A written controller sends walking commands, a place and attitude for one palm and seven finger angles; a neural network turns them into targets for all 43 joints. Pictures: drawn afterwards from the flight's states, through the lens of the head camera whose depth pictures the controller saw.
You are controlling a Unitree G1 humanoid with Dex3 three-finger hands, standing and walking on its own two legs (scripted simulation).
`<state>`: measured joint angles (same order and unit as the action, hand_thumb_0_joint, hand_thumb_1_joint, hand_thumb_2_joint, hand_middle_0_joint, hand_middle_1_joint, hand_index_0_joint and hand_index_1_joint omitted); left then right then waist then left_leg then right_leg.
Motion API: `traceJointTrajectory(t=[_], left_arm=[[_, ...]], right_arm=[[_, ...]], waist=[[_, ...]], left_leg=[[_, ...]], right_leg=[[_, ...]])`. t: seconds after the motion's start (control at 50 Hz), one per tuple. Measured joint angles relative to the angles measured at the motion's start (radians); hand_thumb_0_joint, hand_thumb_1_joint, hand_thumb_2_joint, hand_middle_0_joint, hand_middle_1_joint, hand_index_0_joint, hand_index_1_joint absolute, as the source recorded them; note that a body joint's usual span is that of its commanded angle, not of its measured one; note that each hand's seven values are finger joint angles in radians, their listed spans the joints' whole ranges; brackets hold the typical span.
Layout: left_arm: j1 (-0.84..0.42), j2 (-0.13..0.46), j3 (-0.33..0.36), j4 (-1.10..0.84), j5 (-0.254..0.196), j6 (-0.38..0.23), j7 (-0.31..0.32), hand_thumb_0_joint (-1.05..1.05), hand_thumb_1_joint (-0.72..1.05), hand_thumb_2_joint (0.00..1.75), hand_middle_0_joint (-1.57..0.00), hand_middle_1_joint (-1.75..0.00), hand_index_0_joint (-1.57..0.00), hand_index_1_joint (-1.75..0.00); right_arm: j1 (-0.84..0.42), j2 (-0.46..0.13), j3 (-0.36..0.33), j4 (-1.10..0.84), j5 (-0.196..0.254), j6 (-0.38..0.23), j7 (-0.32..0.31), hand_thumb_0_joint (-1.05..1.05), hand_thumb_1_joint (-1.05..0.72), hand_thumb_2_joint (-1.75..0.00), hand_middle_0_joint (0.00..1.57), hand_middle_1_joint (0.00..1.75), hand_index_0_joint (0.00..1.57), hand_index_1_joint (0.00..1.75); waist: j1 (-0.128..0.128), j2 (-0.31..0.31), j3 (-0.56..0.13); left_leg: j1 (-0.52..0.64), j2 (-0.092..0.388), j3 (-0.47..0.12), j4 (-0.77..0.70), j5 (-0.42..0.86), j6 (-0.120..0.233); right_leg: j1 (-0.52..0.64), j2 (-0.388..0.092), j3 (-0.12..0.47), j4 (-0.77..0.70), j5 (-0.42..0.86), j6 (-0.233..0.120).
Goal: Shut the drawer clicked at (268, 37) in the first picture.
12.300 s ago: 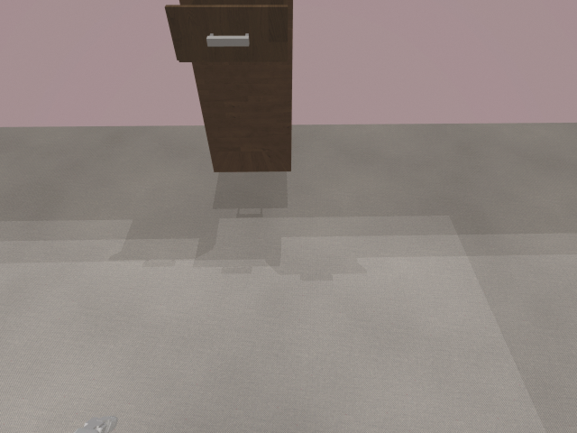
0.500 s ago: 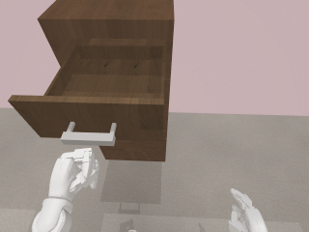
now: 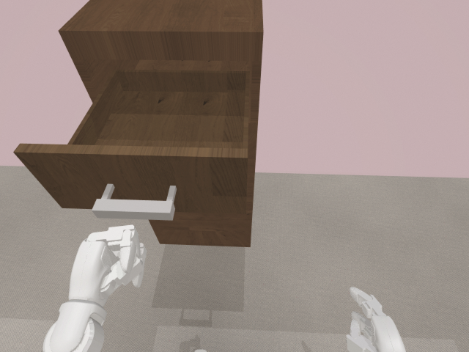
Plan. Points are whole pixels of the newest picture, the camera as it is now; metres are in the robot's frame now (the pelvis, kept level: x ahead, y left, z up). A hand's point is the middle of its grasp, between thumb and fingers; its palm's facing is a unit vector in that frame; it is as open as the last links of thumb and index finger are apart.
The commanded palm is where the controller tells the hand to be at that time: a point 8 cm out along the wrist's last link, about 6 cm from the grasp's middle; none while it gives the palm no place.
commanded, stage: push the drawer shut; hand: left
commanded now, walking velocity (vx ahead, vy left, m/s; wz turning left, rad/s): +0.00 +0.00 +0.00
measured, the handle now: (137, 199) +0.35 +0.18 +0.08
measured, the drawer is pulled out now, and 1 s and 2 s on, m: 0.28 0.20 0.06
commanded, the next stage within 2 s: none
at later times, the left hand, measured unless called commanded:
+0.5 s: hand (151, 228) +0.30 +0.15 +0.08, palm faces +0.00 -1.00 -0.03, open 3.0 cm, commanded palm +0.28 +0.20 +0.08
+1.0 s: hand (162, 196) +0.36 +0.14 +0.08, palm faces +0.00 -1.00 -0.03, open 3.2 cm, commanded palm +0.34 +0.19 +0.08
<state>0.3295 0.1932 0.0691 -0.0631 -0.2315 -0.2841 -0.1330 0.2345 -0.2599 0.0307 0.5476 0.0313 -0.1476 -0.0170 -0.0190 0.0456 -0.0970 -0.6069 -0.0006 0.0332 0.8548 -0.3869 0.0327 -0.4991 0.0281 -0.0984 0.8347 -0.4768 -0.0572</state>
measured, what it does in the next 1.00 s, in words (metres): stands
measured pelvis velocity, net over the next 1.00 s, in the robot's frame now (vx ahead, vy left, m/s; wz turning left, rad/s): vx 0.00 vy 0.00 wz -0.02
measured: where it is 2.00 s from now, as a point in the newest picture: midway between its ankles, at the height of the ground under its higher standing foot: outside the picture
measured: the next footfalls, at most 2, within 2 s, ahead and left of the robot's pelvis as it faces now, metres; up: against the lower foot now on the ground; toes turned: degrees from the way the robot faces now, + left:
none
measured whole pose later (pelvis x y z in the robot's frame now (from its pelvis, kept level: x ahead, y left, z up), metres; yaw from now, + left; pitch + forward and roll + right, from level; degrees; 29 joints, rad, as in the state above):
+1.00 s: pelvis +0.00 +0.00 +0.01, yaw -1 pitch +9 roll +0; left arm -0.24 0.21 0.12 0.48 -0.19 -0.31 -0.07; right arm 0.27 -0.27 0.02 0.63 0.04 -0.07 0.00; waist -0.05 0.03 -0.07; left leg -0.59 0.00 0.05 0.79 -0.35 0.03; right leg -0.50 0.03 -0.08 0.79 -0.44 -0.06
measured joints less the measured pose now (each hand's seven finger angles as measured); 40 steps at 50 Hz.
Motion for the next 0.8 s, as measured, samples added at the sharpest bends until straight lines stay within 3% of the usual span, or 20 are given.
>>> traceJointTrajectory(t=[0.22,0.52,0.8], left_arm=[[-0.144,0.001,0.005,0.102,0.008,0.026,0.011,0.01,0.9,0.9,-1.4,-1.6,-1.4,-1.6],[-0.308,-0.002,0.002,0.251,0.026,0.015,0.042,-0.02,0.87,0.93,-1.4,-1.6,-1.4,-1.6],[-0.492,0.011,0.033,0.452,0.037,0.008,0.058,0.01,0.91,0.94,-1.4,-1.6,-1.4,-1.6]], right_arm=[[-0.007,0.004,0.006,0.017,0.001,0.012,0.0,0.01,-0.91,-0.9,0.21,0.3,0.2,0.3],[-0.01,-0.005,-0.002,0.055,0.003,0.031,-0.003,0.01,-0.91,-0.9,0.21,0.3,0.2,0.3],[0.009,-0.002,-0.002,0.074,0.006,0.055,0.007,0.01,-0.91,-0.9,0.21,0.3,0.2,0.3]], waist=[[-0.007,-0.004,0.002],[-0.001,-0.004,0.024],[-0.019,-0.01,0.02]], left_leg=[[0.014,0.0,0.008,-0.024,0.011,-0.001],[0.013,-0.005,0.003,-0.039,0.028,0.0],[0.024,0.0,0.017,-0.065,0.041,-0.001]], right_leg=[[0.007,0.0,0.008,-0.016,0.01,0.0],[0.006,-0.005,0.004,-0.025,0.022,0.0],[0.007,0.001,0.019,-0.043,0.037,-0.001]])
